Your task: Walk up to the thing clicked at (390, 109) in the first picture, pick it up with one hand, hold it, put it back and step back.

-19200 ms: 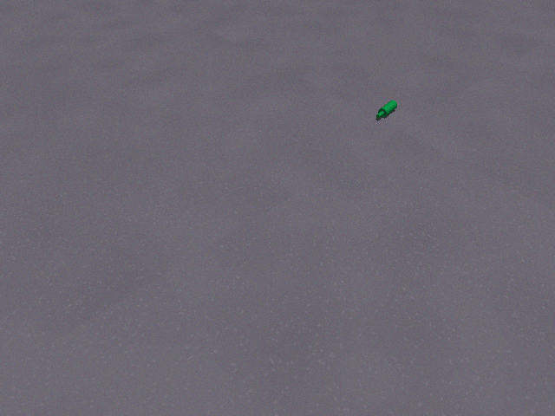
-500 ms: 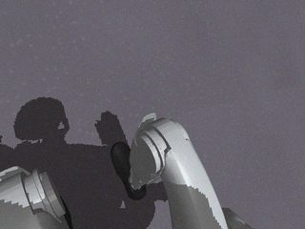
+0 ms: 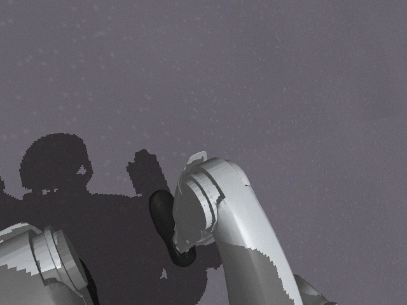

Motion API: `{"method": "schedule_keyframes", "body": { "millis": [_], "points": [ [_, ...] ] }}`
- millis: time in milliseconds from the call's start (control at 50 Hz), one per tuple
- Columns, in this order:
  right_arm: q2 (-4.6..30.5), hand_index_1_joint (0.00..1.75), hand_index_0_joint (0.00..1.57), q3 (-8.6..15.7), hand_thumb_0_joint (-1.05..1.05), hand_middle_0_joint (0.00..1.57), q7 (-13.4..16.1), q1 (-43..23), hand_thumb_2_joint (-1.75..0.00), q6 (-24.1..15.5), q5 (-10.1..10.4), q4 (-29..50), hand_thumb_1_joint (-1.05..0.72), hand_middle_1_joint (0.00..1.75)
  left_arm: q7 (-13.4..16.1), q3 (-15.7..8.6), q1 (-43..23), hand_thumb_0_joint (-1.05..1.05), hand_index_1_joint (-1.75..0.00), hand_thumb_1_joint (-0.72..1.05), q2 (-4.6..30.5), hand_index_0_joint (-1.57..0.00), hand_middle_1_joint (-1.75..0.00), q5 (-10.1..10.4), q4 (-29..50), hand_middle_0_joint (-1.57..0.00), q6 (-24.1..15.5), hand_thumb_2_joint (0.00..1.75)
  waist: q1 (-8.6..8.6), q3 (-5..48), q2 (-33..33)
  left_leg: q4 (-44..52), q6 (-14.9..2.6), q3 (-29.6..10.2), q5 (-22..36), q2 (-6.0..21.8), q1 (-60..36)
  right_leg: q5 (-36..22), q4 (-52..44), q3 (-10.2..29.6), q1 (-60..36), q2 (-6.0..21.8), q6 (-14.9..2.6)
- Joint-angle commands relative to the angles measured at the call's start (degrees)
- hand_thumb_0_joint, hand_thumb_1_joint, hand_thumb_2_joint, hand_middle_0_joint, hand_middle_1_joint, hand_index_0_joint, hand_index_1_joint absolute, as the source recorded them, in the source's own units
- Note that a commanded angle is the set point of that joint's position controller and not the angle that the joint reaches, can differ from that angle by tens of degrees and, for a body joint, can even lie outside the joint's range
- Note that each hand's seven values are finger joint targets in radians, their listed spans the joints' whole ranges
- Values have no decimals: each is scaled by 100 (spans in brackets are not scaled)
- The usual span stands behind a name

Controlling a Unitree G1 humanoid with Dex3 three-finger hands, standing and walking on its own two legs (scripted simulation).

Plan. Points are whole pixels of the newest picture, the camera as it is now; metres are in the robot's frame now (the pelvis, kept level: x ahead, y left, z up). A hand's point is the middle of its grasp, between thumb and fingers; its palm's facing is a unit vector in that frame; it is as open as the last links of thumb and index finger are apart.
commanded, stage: close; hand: left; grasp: from above
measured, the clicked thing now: out of the picture +0.50 +0.35 -0.28
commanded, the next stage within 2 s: settle in 0.88 s
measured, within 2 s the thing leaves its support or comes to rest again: leaves its support in 1.26 s
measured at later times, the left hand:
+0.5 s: hand out of the picture +0.48 +0.34 -0.24, palm faces -0.45 -0.12 -0.88, open 9.7 cm
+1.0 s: hand out of the picture +0.48 +0.34 -0.24, palm faces -0.43 -0.11 -0.90, open 9.2 cm
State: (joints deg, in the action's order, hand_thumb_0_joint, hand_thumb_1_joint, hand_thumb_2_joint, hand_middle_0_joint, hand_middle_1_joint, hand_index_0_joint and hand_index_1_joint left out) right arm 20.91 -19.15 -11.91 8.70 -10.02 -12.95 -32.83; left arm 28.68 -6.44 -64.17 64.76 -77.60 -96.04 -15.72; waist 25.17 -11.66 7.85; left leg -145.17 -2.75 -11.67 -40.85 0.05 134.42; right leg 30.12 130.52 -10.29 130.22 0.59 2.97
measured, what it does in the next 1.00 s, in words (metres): stands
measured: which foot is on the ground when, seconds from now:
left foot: down 0.00-1.00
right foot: down 0.00-1.00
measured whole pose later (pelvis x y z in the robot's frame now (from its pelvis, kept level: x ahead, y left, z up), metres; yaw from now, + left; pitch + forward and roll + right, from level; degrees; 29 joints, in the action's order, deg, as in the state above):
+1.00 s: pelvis +0.00 +0.00 +0.00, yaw -1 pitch +28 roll -16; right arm 20.7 -19.9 -11.2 8.2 -8.9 -13.6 -32.8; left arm 28.8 -5.6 -63.8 65.6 -78.4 -94.1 -17.7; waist 24.3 -10.9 8.2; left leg -145.6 -2.6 -12.6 -41.1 -0.2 134.3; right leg 30.2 130.3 -11.1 129.7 0.5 2.8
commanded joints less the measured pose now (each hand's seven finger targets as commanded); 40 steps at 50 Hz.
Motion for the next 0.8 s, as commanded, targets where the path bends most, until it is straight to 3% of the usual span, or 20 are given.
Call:
{"method": "schedule_keyframes", "body": {
  "millis": [0,60,180,240,340,400,480,580,700,760,780],
  "points": [
    [2013,30,20,572,0,20,124,1253,-90,11,-19,-119,-89,30,167,-110,-1521,0,-82,-13,1372,-34,-84,150,996,-32,-164,77,406,3760,-3154,1589,232,204,1331,137,-2859,-770,-929,-445,-2298,-227,-400],
    [2071,30,20,668,0,20,144,1297,-90,24,-27,-102,-89,30,232,-123,-1613,0,-80,-9,1470,-37,-83,26,1145,-35,-169,73,343,3943,-3625,1672,314,189,1494,164,-3265,-833,-844,-440,-2203,-234,-442],
    [2056,30,20,680,0,20,130,1255,-90,60,-24,-29,-89,30,320,-225,-1263,0,-77,-3,1514,-42,-80,-122,904,-40,-29,72,238,3668,-3614,1703,320,234,1527,150,-3049,-840,-819,-439,-2089,-247,-460],
    [2081,30,20,720,0,20,120,1236,-90,31,-6,-26,-89,30,284,-294,-1130,0,-78,3,1482,-46,-79,-46,897,-44,64,74,172,3596,-3530,1662,310,259,1520,143,-2960,-822,-861,-425,-2063,-238,-469],
    [2010,30,20,617,0,20,107,1355,-90,46,2,-113,-89,30,60,-324,-1061,0,-74,12,1349,-52,-79,193,852,-48,118,66,354,3500,-3036,1497,234,293,1657,136,-2621,-990,-962,-414,-2255,-206,-421],
    [2072,30,20,659,0,20,154,1351,-90,85,31,-112,-89,30,-83,-326,-1122,0,-72,15,1448,-54,-78,261,958,-48,37,61,298,3518,-2998,1547,240,272,1455,132,-2550,-809,-999,-395,-2348,-199,-445],
    [2021,30,20,632,0,20,176,1272,-90,139,3,-59,-89,30,-277,-97,-1173,0,-71,21,1294,-58,-78,271,1114,-52,-130,59,313,3580,-3100,1578,260,246,1270,145,-2799,-595,-996,-419,-2241,-224,-443],
    [2045,30,20,570,0,20,223,1194,-90,224,-30,-26,-89,30,-189,0,-1181,0,-70,29,1358,-65,-76,192,1030,-58,-284,58,283,3472,-3201,1699,282,164,1053,141,-2804,-420,-982,-492,-2163,-250,-467],
    [1997,30,20,555,0,20,223,1104,-90,231,-33,-73,-89,30,-27,47,-1375,0,-69,39,1319,-73,-75,96,1167,-67,-331,61,229,3573,-3525,1745,378,21,1378,188,-3191,-617,-846,-536,-1886,-236,-473],
    [2000,30,20,518,0,20,176,1082,-90,226,-68,-119,-89,30,42,76,-1226,0,-67,44,1160,-77,-72,66,959,-72,-304,64,329,3355,-3443,1681,434,-81,1711,226,-3208,-741,-786,-566,-1669,-196,-457],
    [1964,30,20,508,0,20,174,1086,-90,221,-60,-149,-89,30,82,21,-1305,0,-67,46,1292,-78,-72,78,1099,-74,-326,64,283,3486,-3545,1697,391,16,1613,215,-3165,-735,-848,-534,-1836,-239,-444]
  ]
}}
